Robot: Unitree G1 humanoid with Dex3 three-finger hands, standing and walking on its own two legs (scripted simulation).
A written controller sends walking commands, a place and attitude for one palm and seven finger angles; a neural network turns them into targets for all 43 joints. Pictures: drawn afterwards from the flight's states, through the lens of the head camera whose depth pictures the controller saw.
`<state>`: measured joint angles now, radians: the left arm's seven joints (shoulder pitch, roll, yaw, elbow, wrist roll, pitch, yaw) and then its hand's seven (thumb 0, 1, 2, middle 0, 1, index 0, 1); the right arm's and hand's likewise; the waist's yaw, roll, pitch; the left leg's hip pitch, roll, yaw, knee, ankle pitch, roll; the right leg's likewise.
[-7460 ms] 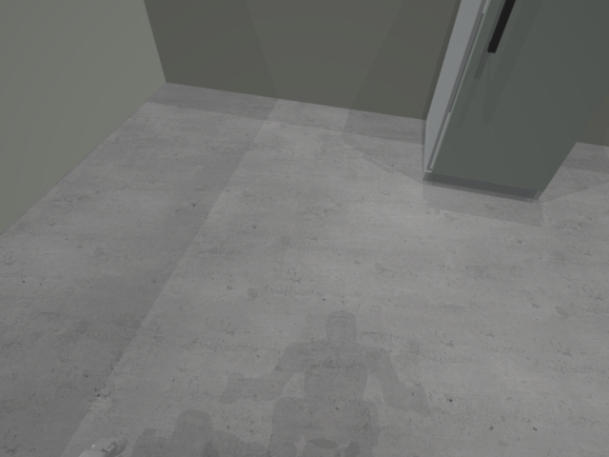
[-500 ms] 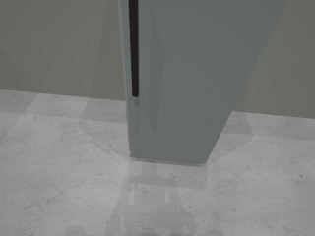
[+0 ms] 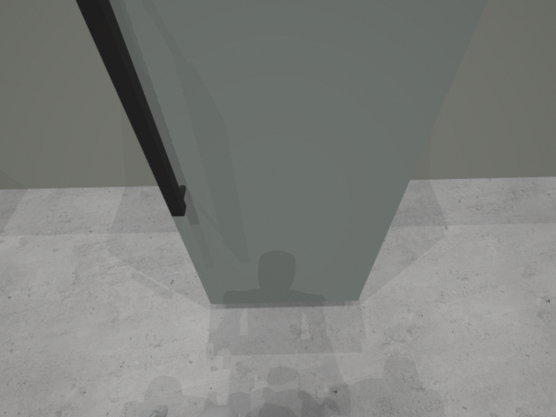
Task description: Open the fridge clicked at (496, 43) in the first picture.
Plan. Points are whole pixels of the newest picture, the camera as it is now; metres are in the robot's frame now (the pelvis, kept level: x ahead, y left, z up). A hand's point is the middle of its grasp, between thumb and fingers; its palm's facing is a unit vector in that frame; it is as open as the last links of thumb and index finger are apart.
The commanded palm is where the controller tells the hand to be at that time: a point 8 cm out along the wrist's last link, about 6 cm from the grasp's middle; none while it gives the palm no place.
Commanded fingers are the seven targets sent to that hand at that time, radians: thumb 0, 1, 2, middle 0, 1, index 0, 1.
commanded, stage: come to a stop and stand still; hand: left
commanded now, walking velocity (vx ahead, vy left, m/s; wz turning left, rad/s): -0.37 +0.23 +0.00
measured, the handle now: (140, 96) +0.51 +0.22 +0.19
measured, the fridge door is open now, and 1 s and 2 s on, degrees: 0 0 0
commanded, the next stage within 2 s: none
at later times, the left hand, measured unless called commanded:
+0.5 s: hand out of the picture +0.03 +0.24 -0.17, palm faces +0.05 -0.98 -0.20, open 7.4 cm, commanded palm none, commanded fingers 0.00 0.90 0.90 -0.20 -0.30 -0.20 -0.30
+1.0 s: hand out of the picture -0.06 +0.15 -0.15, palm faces +0.05 -0.98 -0.18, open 7.4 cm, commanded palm none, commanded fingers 0.00 0.90 0.90 -0.20 -0.30 -0.20 -0.30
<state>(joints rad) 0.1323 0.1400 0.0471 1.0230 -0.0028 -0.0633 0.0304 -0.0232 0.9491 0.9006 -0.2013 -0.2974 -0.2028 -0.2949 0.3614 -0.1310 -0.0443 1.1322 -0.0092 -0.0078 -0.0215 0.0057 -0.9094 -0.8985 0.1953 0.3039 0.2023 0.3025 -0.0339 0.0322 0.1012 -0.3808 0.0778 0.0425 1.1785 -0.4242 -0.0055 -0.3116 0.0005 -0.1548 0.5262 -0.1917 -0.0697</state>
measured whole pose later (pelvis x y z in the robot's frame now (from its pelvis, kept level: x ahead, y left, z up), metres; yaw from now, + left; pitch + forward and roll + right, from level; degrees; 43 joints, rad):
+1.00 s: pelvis -0.05 +0.00 +0.02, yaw -1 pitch -1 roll +2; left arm 0.34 0.08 0.01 1.10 0.02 -0.01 0.02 0.00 0.91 0.90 -0.20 -0.30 -0.20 -0.29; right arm 0.34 -0.20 -0.06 1.11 -0.02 0.04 0.01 0.00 -0.91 -0.90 0.19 0.30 0.20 0.30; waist 0.01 0.03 0.01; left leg -0.35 0.04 0.05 0.74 -0.32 -0.04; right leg -0.09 -0.04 -0.06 0.36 -0.25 -0.01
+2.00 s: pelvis -0.12 +0.03 +0.01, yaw +0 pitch -3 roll +0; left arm 0.35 0.24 0.01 1.03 0.02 0.03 0.01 0.01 0.91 0.90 -0.20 -0.30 -0.20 -0.29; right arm 0.32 -0.27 -0.04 1.03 -0.02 0.02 0.00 0.01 -0.91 -0.90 0.20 0.30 0.20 0.30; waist -0.01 0.01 0.02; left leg -0.30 0.02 0.05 0.47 -0.18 0.01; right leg -0.23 -0.06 -0.05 0.48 -0.21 0.03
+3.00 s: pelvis -0.14 +0.02 +0.01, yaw +1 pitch -1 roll +0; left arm 0.35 0.13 0.01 1.08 0.02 0.01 0.03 0.00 0.91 0.90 -0.20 -0.30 -0.20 -0.29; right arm 0.31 -0.15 -0.02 1.07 -0.01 0.01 -0.02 0.00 -0.91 -0.90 0.20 0.30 0.20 0.30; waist 0.00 0.01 0.02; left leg -0.23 0.01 0.02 0.48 -0.23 0.00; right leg -0.29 -0.03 -0.02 0.47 -0.17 0.00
